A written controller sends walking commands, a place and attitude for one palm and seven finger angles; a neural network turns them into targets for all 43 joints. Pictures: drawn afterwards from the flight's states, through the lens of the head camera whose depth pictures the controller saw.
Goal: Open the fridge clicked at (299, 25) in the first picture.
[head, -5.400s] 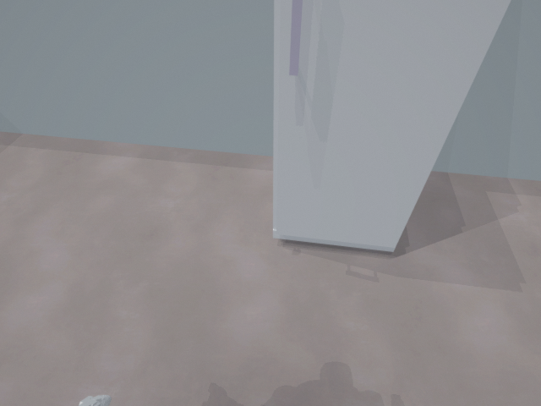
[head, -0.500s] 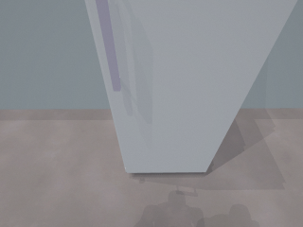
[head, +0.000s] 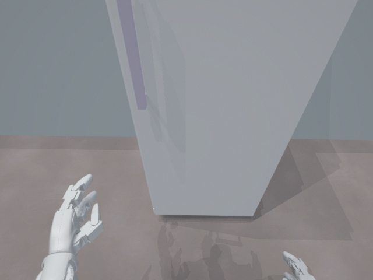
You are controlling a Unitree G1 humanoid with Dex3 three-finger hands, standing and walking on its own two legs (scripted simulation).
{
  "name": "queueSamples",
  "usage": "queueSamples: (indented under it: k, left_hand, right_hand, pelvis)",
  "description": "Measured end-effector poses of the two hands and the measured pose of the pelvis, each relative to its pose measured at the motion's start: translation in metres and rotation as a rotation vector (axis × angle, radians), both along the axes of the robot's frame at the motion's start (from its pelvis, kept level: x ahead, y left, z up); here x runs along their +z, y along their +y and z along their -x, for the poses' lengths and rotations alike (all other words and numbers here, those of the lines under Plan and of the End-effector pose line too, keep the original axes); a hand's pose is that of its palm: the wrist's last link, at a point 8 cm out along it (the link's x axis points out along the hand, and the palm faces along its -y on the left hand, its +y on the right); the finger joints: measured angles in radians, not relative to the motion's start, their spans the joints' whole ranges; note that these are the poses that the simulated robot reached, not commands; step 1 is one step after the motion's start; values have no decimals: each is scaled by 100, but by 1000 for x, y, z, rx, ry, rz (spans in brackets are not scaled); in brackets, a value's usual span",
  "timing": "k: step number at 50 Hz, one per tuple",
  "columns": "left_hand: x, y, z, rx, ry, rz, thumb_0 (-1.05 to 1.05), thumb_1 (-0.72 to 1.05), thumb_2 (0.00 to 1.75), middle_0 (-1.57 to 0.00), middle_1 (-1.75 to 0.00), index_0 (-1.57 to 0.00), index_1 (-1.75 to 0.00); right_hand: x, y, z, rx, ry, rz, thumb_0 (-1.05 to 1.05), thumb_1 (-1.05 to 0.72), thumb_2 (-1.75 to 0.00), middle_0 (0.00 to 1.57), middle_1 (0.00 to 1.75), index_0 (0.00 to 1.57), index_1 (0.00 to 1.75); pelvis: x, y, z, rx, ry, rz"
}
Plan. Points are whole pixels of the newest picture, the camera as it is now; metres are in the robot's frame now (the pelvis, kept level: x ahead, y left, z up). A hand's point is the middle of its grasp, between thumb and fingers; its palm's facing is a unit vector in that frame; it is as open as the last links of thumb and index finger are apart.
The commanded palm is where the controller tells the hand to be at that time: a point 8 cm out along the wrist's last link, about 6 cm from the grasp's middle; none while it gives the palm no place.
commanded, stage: raise the hand to about handle height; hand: left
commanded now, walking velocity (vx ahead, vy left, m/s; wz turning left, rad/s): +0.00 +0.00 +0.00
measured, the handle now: (132, 37) +0.54 +0.15 +0.27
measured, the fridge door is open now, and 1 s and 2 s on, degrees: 0 0 0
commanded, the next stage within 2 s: move the hooked fingers beside the handle in 1.88 s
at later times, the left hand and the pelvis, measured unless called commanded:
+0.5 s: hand (84, 228) +0.20 +0.20 +0.06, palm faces -0.08 -0.99 -0.08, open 10.4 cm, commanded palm +0.16 +0.27 +0.08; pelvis -0.03 -0.02 -0.02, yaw +1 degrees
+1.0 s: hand (23, 180) +0.23 +0.27 +0.17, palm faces +0.11 -0.99 -0.07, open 13.3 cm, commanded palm +0.20 +0.31 +0.17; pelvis -0.01 +0.01 +0.00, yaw +0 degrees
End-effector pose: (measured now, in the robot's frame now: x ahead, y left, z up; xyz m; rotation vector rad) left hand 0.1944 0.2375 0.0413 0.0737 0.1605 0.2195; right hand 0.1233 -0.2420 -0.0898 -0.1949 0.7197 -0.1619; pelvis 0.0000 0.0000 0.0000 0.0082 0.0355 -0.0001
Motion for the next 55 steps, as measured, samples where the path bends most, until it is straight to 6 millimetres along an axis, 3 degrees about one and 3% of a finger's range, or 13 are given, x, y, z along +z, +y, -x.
queueSamples:
  k: [2,4,7,10,12,15,20,26,32,35,42,50,55]
  left_hand:
    - [10,-5,-9,-82,-149,12,1,79,85,-21,-38,-21,-38]
    - [2,-8,-3,-170,-204,23,0,75,83,-21,-41,-21,-40]
    - [-30,-5,23,-233,-105,54,0,68,80,-21,-45,-22,-44]
    - [-52,9,60,-161,15,92,1,61,77,-22,-49,-22,-49]
    - [-48,21,78,-74,10,76,1,56,76,-23,-52,-23,-52]
    - [-21,33,87,5,-121,11,2,49,73,-23,-57,-23,-56]
    - [22,24,54,-142,-297,-33,1,38,68,-23,-64,-23,-64]
    - [25,26,1,-297,-93,10,1,23,62,-25,-73,-25,-73]
    - [60,54,0,-138,-196,10,1,10,56,-26,-82,-26,-82]
    - [72,59,4,-123,-244,-4,1,3,53,-26,-86,-26,-86]
    - [74,61,-4,-186,-166,2,0,-14,46,-27,-97,-27,-97]
    - [134,86,-12,-129,-331,-38,0,-33,38,-29,-109,-29,-109]
    - [140,96,-20,-128,-233,-8,-1,-42,34,-29,-115,-30,-115]
  right_hand:
    - [10,-7,-20,19,-94,8,1,-90,-90,20,30,20,30]
    - [19,-15,-36,43,-167,23,1,-90,-90,20,30,20,30]
    - [29,-25,-52,75,-236,55,1,-90,-90,20,30,20,30]
    - [34,-30,-62,101,-265,87,1,-90,-90,20,30,20,30]
    - [33,-29,-65,123,-264,103,1,-90,-90,20,30,20,30]
    - [24,-22,-63,157,-240,102,1,-90,-90,20,30,20,30]
    - [3,-1,-46,168,-179,47,1,-90,-90,20,30,20,30]
    - [-4,12,-11,77,-127,-27,1,-90,-90,21,30,20,30]
    - [4,8,7,43,-113,-16,2,-90,-90,21,30,20,30]
    - [8,5,4,62,-108,9,2,-90,-90,20,30,20,30]
    - [27,11,-25,87,-174,52,2,-90,-90,20,30,20,30]
    - [54,40,-60,154,-289,16,1,-90,-90,20,30,20,30]
    - [56,53,-70,182,-288,-22,1,-90,-90,20,30,20,30]
  pelvis:
    - [-8,-5,6,-11,32,-2]
    - [-17,-10,13,-20,57,-5]
    - [-28,-17,19,-22,73,-7]
    - [-34,-21,20,-10,74,1]
    - [-36,-22,20,4,68,13]
    - [-37,-23,22,25,51,32]
    - [-35,-22,28,42,23,47]
    - [-22,-16,27,5,18,30]
    - [-13,-7,15,-18,10,23]
    - [-10,-1,12,-11,0,27]
    - [-4,8,12,1,-36,29]
    - [4,9,10,8,-82,27]
    - [7,10,12,17,-96,26]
